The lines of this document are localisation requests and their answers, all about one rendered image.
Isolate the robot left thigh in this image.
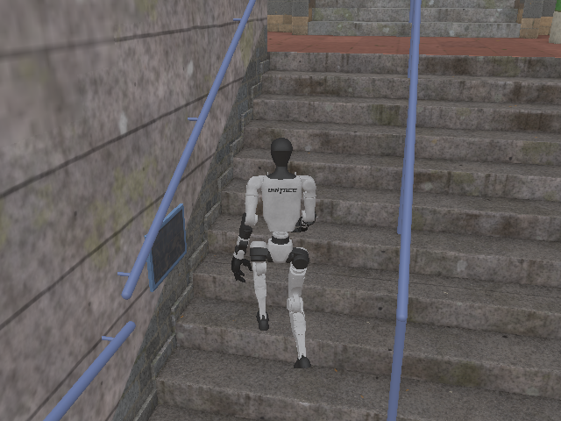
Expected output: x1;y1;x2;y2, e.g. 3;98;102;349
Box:
250;241;268;276

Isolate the robot right foot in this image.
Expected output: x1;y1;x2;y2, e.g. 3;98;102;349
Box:
294;355;311;368

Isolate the left robot hand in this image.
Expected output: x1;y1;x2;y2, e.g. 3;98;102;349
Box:
231;256;252;282

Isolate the robot right forearm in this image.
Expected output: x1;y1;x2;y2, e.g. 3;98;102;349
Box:
300;212;316;228

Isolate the right robot hand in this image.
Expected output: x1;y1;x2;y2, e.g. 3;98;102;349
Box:
292;217;308;232

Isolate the left robot upper arm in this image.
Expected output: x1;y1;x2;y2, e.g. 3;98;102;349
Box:
245;175;264;226

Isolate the right robot upper arm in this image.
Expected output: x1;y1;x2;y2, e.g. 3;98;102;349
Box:
299;175;316;222

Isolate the robot left forearm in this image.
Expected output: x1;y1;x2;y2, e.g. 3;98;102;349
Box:
233;213;252;260

